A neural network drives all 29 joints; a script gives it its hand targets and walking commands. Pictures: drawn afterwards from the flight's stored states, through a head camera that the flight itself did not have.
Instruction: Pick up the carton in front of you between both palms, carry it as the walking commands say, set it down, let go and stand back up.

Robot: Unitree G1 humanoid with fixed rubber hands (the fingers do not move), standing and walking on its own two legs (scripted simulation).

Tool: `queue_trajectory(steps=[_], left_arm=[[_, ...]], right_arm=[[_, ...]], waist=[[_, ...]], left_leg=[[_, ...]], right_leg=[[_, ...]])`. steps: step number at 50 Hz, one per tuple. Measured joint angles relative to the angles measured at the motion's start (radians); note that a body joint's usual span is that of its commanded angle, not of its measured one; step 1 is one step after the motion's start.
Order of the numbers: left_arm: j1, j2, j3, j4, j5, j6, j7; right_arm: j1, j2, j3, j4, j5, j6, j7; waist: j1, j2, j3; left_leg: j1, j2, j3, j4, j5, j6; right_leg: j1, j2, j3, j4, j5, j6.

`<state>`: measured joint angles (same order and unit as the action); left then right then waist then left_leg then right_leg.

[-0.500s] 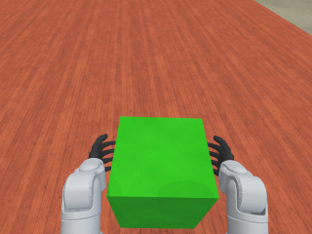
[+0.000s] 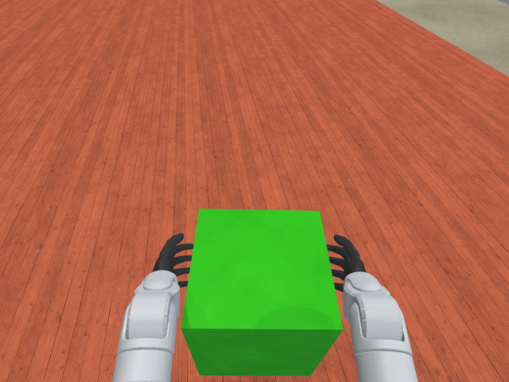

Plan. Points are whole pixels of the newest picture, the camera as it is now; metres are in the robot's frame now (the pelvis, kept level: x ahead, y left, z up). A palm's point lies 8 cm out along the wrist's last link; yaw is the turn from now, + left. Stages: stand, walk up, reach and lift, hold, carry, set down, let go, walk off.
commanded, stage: carry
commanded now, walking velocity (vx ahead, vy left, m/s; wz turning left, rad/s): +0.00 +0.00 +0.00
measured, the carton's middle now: (257, 296) +0.29 +0.00 -0.05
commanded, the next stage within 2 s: hold in 1.48 s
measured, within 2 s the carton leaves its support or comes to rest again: neither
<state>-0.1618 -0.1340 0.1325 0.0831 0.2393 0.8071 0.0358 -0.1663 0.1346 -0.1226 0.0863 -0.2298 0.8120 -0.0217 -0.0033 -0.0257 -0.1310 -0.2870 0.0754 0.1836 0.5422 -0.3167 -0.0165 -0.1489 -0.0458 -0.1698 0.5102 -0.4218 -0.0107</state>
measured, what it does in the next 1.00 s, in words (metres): shifts its weight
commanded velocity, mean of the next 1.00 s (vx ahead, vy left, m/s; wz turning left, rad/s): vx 0.00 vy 0.00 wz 0.00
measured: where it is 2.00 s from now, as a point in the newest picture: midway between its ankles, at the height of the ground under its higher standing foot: outside the picture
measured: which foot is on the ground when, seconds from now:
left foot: down 0.00-1.00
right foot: down 0.00-1.00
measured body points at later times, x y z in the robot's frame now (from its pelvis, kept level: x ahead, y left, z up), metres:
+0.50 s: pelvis -0.05 -0.01 +0.00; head -0.07 -0.01 +0.45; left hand +0.25 +0.14 +0.03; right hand +0.25 -0.16 +0.03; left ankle -0.03 +0.12 -0.73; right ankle -0.10 -0.08 -0.73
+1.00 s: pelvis -0.07 -0.02 +0.00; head -0.10 -0.01 +0.45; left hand +0.23 +0.14 +0.03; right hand +0.23 -0.17 +0.04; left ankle -0.03 +0.12 -0.73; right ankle -0.10 -0.08 -0.73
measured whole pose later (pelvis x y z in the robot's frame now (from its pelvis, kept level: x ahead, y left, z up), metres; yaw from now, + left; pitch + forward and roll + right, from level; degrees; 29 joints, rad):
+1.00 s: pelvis -0.07 -0.02 +0.00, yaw +0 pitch +1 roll +1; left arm -0.21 -0.14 0.18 0.18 0.25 0.74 0.03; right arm -0.22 0.14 -0.16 0.19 -0.25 0.74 -0.02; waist 0.00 -0.02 -0.09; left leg -0.32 0.11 0.17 0.49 -0.18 -0.03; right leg -0.21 -0.02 -0.19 0.52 -0.34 -0.06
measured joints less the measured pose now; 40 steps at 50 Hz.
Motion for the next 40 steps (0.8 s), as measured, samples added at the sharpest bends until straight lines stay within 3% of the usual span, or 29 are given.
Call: queue_trajectory(steps=[5,11,19,40], left_arm=[[-0.046,-0.007,0.046,0.137,0.024,-0.094,-0.004],[-0.070,-0.012,0.072,0.162,0.022,-0.146,-0.002],[-0.049,-0.008,0.046,0.082,-0.001,-0.094,0.005],[-0.050,-0.008,0.049,0.092,0.010,-0.067,0.000]], right_arm=[[-0.047,0.007,-0.044,0.139,-0.029,-0.096,0.006],[-0.072,0.012,-0.063,0.171,-0.030,-0.153,0.005],[-0.050,0.008,-0.039,0.092,-0.007,-0.102,-0.001],[-0.056,0.009,-0.040,0.102,-0.016,-0.071,0.002]], waist=[[0.002,-0.001,0.014],[0.005,0.000,0.039],[0.006,0.003,0.039],[0.003,0.006,0.039]], left_leg=[[-0.008,0.005,0.000,0.014,0.010,-0.002],[-0.014,0.011,-0.001,0.004,0.038,-0.002],[-0.021,0.015,-0.004,-0.011,0.066,-0.003],[-0.030,0.028,-0.009,-0.041,0.123,-0.009]], right_leg=[[-0.009,0.000,-0.003,0.018,-0.004,-0.010],[-0.021,0.005,-0.007,0.021,0.015,-0.017],[-0.033,0.009,-0.012,0.019,0.034,-0.025],[-0.054,0.022,-0.021,0.014,0.073,-0.043]])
